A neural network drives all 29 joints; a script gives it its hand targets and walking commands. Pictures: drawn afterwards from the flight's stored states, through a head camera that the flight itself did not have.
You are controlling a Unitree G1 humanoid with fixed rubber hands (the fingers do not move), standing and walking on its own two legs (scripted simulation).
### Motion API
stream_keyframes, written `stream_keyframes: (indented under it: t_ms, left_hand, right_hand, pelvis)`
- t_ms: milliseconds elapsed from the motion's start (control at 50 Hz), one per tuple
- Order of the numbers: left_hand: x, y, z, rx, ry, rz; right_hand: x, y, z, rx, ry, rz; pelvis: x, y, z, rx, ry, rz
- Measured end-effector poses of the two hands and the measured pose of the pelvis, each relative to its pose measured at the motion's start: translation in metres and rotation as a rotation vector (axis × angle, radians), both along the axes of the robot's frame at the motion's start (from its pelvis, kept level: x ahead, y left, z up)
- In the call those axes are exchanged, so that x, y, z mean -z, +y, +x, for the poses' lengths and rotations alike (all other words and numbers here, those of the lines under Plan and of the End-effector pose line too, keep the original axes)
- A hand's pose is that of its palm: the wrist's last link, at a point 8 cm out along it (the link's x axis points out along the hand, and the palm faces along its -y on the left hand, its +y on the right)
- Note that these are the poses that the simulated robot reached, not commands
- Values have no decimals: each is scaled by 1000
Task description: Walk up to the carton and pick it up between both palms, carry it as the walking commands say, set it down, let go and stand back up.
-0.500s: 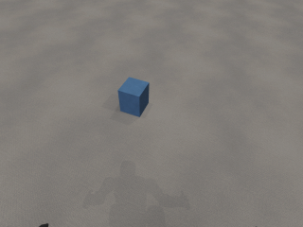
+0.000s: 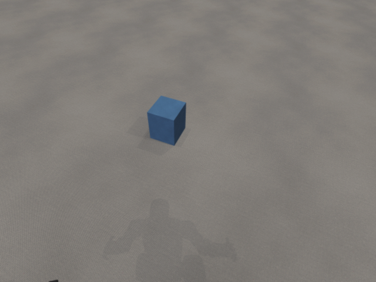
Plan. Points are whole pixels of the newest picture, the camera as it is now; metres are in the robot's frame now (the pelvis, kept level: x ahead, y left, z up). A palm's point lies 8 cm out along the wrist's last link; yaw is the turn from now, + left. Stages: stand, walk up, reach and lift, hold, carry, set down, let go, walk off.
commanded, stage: stand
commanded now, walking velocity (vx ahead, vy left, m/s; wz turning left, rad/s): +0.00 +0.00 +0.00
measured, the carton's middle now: (167, 120) +1.31 +0.17 -0.66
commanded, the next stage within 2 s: walk up in 0.52 s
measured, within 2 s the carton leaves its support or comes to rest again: neither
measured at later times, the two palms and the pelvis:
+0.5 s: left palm out of the picture +0.09 +0.32 -0.11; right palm out of the picture +0.10 -0.32 -0.10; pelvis +0.00 +0.00 +0.00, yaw +0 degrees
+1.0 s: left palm out of the picture +0.07 +0.40 -0.11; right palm (329, 275) +0.18 -0.30 -0.08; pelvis +0.05 +0.04 -0.02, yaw +5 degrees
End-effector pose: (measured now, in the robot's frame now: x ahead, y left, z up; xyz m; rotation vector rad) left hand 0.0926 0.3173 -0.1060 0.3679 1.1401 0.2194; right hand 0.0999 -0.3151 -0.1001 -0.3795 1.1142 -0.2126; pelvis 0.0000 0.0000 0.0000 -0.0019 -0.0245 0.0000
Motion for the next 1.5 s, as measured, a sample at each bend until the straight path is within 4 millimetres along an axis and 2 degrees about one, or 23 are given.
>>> stream_keyframes:
  t_ms: [760,820,860,940,980,1040,1140,1260,1320,1400,1440,1500]
  left_hand:
    - [-2,3,4,-9,-16,-4]
    - [-5,15,4,-14,-62,12]
    - [-5,29,-4,-30,-73,35]
    - [-5,61,-23,-82,-36,59]
    - [0,79,-23,-97,-21,64]
    - [8,92,-4,-90,-17,57]
    - [-3,87,53,-43,-84,7]
    - [-14,82,112,-2,-91,-1]
    - [-19,78,149,11,-110,14]
    - [-21,72,193,8,-169,58]
    - [-25,71,201,-9,-183,68]
    - [-30,73,197,-56,-158,78]
  right_hand:
    - [-2,-4,4,-4,1,1]
    - [-4,-11,10,-23,-10,-10]
    - [-6,-12,21,-46,-14,-26]
    - [-18,1,59,-104,-51,-37]
    - [-22,9,78,-128,-78,-53]
    - [-20,15,89,-125,-109,-86]
    - [-25,24,87,-91,-55,-86]
    - [-23,25,113,-92,-39,-67]
    - [-14,20,138,-94,-35,-52]
    - [5,15,186,-121,-30,-34]
    - [7,22,215,-149,-35,-18]
    - [2,35,262,-199,-64,2]
  pelvis:
    - [0,0,7,-11,4,-3]
    - [5,2,13,-29,13,-12]
    - [9,5,18,-52,10,-14]
    - [10,21,34,-84,-1,-22]
    - [16,31,45,-97,-10,-17]
    - [24,47,60,-100,-22,-1]
    - [12,55,90,-115,-18,1]
    - [8,56,137,-118,-3,5]
    - [11,51,166,-118,4,12]
    - [23,41,206,-123,3,-6]
    - [21,39,221,-126,1,-4]
    - [14,40,244,-138,0,2]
